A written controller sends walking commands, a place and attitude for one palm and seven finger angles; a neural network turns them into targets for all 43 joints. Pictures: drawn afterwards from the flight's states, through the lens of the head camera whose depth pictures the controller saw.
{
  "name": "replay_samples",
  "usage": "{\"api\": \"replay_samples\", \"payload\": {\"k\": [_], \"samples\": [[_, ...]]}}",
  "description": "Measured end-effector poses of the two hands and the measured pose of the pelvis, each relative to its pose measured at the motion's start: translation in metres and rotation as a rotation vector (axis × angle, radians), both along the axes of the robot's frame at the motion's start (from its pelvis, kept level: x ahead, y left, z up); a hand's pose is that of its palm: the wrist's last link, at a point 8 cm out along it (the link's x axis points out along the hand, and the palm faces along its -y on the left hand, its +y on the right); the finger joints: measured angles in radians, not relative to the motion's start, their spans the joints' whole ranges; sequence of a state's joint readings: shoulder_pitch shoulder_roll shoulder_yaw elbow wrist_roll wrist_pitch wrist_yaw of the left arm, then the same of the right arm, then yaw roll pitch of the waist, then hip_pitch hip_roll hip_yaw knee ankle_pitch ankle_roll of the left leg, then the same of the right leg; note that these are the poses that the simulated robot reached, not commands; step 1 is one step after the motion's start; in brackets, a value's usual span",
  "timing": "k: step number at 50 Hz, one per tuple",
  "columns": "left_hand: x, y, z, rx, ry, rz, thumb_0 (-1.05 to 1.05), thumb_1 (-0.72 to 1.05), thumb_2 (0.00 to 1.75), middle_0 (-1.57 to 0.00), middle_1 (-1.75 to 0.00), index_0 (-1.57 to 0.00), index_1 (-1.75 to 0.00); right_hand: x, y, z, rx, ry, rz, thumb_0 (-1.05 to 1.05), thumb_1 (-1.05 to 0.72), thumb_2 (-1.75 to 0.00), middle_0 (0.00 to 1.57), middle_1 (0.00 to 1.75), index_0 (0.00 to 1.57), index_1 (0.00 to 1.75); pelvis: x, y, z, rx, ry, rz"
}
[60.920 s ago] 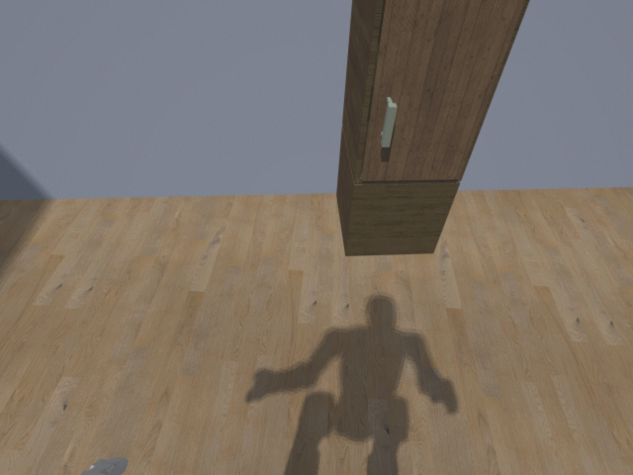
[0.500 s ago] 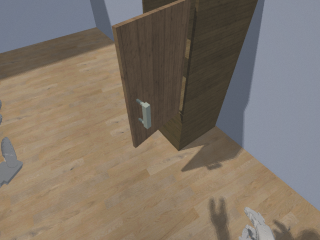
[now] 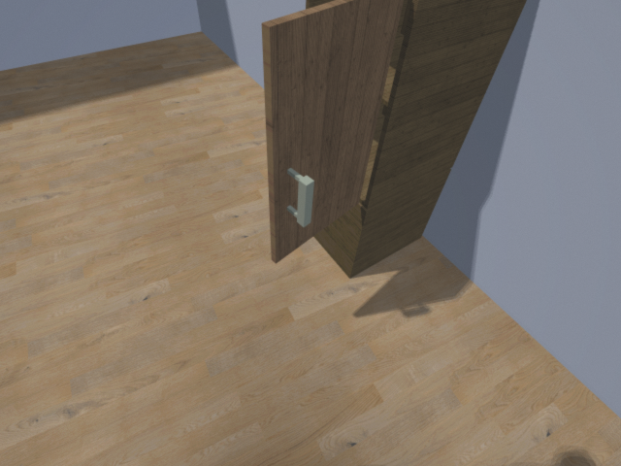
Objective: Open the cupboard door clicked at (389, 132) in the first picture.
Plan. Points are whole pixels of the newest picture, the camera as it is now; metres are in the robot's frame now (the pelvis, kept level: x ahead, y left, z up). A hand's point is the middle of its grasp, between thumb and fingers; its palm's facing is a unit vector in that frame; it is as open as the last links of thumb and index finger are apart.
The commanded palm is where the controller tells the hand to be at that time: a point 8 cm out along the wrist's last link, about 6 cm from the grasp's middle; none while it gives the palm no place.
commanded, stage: let the arm hang, fingers relaxed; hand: left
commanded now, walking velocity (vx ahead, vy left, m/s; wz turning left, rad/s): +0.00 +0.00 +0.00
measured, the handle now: (298, 197) +0.65 +0.07 -0.11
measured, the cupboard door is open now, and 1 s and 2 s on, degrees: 100 100 100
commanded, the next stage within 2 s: look to check the result in 0.64 s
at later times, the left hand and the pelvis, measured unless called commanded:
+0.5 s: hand out of the picture +0.04 +0.20 -0.17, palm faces +0.01 -0.98 -0.22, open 7.4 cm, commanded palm none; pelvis +0.01 +0.01 +0.00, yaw -1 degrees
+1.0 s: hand out of the picture +0.05 +0.19 -0.17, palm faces +0.00 -0.97 -0.23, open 7.4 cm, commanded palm none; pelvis +0.04 +0.00 +0.01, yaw -1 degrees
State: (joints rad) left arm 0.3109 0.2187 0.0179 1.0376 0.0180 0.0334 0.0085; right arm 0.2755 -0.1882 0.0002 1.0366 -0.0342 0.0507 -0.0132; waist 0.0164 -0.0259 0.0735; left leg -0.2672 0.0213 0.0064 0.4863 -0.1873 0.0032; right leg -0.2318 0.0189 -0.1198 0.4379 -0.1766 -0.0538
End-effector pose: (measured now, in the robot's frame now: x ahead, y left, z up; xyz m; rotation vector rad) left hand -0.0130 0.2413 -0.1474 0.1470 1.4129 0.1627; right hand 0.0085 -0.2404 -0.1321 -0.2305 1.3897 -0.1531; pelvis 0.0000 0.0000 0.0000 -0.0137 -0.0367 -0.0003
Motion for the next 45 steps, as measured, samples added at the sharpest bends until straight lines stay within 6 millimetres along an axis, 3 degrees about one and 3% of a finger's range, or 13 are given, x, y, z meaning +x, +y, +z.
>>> {"api": "replay_samples", "payload": {"k": [3, 6, 13, 22, 28, 34, 45], "samples": [[-0.022, 0.009, 0.006, 0.026, 0.064, 0.014, 0.00, 0.95, 0.90, -0.21, -0.30, -0.21, -0.30, -0.022, 0.010, -0.006, 0.027, 0.046, -0.030, 0.01, -0.91, -0.90, 0.20, 0.30, 0.20, 0.30, -0.002, 0.004, 0.001, -0.001, 0.002, -0.002], [-0.032, 0.017, 0.012, 0.050, 0.095, 0.020, 0.01, 0.93, 0.90, -0.20, -0.30, -0.20, -0.30, -0.037, 0.019, -0.010, 0.051, 0.072, -0.053, 0.00, -0.91, -0.90, 0.20, 0.30, 0.20, 0.30, -0.003, 0.007, 0.002, 0.001, 0.004, -0.006], [-0.017, 0.023, 0.015, 0.073, 0.054, 0.012, 0.01, 0.92, 0.90, -0.20, -0.30, -0.20, -0.30, -0.047, 0.031, -0.017, 0.084, 0.078, -0.077, 0.00, -0.91, -0.90, 0.21, 0.30, 0.20, 0.30, -0.004, 0.011, 0.001, 0.010, 0.001, -0.011], [0.036, 0.009, 0.010, 0.035, -0.070, -0.026, 0.01, 0.91, 0.90, -0.20, -0.30, -0.20, -0.30, -0.029, 0.027, -0.015, 0.068, 0.021, -0.084, 0.00, -0.91, -0.90, 0.20, 0.30, 0.20, 0.30, 0.002, 0.010, 0.002, 0.014, 0.004, -0.016], [0.059, -0.002, 0.009, 0.009, -0.108, -0.040, 0.01, 0.91, 0.90, -0.20, -0.30, -0.20, -0.30, -0.014, 0.023, -0.011, 0.056, 0.002, -0.079, 0.00, -0.91, -0.90, 0.20, 0.30, 0.20, 0.30, 0.009, 0.009, 0.003, 0.015, 0.009, -0.016], [0.067, -0.005, 0.010, 0.004, -0.094, -0.041, 0.01, 0.91, 0.90, -0.20, -0.30, -0.20, -0.30, 0.001, 0.021, -0.010, 0.054, -0.003, -0.073, 0.00, -0.91, -0.90, 0.20, 0.30, 0.20, 0.30, 0.019, 0.008, 0.005, 0.017, 0.011, -0.016], [0.062, -0.002, 0.013, 0.030, -0.029, -0.029, 0.01, 0.91, 0.90, -0.20, -0.30, -0.20, -0.30, 0.028, 0.020, -0.011, 0.067, -0.007, -0.058, 0.00, -0.91, -0.90, 0.20, 0.30, 0.20, 0.30, 0.035, 0.003, 0.007, 0.017, 0.011, -0.020]]}}
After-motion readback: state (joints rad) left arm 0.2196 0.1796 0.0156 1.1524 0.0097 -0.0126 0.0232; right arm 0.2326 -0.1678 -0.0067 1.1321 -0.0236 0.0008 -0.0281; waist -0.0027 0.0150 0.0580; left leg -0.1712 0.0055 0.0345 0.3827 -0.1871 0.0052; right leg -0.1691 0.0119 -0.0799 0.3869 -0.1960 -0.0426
